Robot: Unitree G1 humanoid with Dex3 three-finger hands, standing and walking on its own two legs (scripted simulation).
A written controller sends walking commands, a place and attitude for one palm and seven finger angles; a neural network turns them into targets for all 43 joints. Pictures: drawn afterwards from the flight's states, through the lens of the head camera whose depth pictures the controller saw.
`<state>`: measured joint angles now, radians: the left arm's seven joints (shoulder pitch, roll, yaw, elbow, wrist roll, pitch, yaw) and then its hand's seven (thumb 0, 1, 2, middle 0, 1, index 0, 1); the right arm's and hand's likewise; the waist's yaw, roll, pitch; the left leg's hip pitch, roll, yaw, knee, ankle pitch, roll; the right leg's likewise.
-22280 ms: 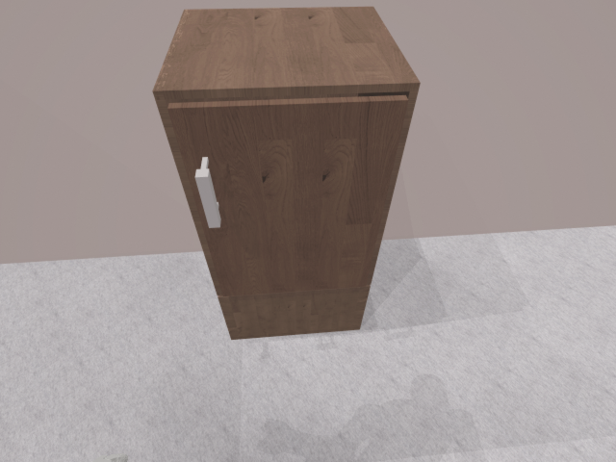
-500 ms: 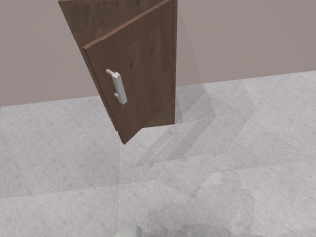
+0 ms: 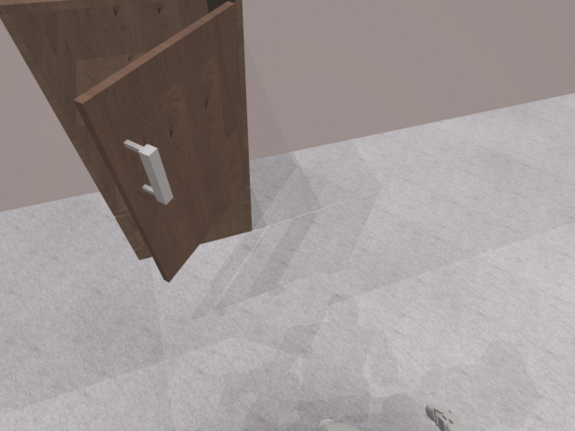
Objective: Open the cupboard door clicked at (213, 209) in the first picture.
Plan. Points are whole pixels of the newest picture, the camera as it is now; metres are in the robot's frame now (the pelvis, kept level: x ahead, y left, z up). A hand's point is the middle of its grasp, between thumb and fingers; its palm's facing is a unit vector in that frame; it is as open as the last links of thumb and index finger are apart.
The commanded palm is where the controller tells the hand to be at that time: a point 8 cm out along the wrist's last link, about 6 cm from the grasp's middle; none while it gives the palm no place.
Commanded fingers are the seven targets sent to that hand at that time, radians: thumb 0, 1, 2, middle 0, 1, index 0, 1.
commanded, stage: walk to a spot facing it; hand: left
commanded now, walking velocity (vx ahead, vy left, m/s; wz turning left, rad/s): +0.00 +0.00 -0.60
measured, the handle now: (148, 172) +0.52 +0.33 -0.03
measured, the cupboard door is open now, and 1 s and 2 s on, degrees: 43 43 43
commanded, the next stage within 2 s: none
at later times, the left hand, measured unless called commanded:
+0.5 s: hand (214, 420) +0.15 +0.13 -0.16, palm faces -0.30 -0.92 -0.26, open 7.4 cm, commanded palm none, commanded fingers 0.00 0.90 0.90 -0.20 -0.30 -0.20 -0.30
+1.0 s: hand (297, 346) +0.28 +0.01 -0.16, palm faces -0.63 -0.76 -0.17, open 7.4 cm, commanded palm none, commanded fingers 0.00 0.90 0.90 -0.20 -0.30 -0.20 -0.30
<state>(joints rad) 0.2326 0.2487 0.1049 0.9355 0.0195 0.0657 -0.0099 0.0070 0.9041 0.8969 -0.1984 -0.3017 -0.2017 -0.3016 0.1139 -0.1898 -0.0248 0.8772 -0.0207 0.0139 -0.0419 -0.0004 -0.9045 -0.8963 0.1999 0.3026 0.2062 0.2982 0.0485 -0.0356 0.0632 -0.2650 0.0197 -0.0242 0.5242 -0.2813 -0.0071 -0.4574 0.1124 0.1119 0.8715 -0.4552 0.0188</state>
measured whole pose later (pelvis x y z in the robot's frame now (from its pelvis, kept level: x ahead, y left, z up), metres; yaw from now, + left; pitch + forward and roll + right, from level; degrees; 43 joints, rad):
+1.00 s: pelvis +0.07 -0.08 +0.00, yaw -38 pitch +2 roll -1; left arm 0.13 0.23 0.09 0.92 0.03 0.05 -0.07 0.01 0.91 0.90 -0.19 -0.30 -0.19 -0.30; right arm 0.45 -0.18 -0.02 0.99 -0.04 -0.04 -0.02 0.00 -0.90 -0.90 0.20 0.30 0.21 0.30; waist -0.04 -0.01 0.06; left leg -0.04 0.13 0.24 0.38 -0.36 -0.06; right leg -0.55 -0.07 -0.09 0.81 -0.28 0.00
